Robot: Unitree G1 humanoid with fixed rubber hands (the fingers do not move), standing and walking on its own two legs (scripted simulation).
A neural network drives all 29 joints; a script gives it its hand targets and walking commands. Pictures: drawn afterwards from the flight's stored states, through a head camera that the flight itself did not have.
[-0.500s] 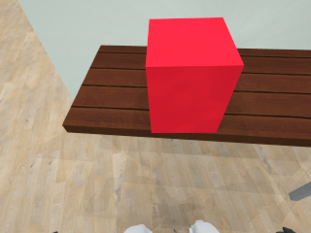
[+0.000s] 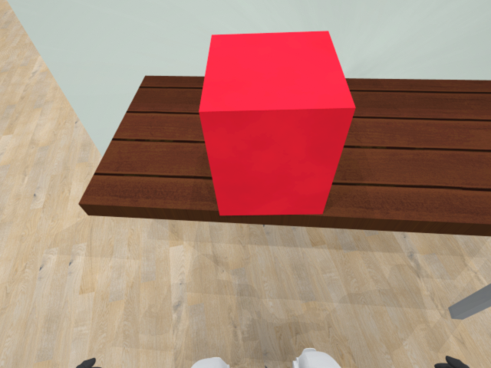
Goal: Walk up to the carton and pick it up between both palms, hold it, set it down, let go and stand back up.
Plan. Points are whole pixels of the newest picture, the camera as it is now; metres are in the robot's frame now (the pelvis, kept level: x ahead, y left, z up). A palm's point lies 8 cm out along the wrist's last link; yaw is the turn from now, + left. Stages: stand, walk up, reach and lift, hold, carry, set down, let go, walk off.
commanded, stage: walk up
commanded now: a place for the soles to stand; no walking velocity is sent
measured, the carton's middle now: (270, 129) +0.50 -0.01 +0.11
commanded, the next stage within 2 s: reach and lift in 0.76 s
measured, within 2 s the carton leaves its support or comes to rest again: neither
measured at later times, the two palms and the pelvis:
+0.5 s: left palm out of the picture +0.09 +0.32 -0.09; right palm out of the picture +0.09 -0.32 -0.08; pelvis +0.00 +0.00 +0.00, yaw +0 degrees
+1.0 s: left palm (101, 352) +0.16 +0.27 -0.07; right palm out of the picture +0.11 -0.32 -0.09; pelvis +0.00 -0.01 +0.00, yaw +0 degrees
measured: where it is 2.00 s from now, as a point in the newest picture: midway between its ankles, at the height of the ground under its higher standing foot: outside the picture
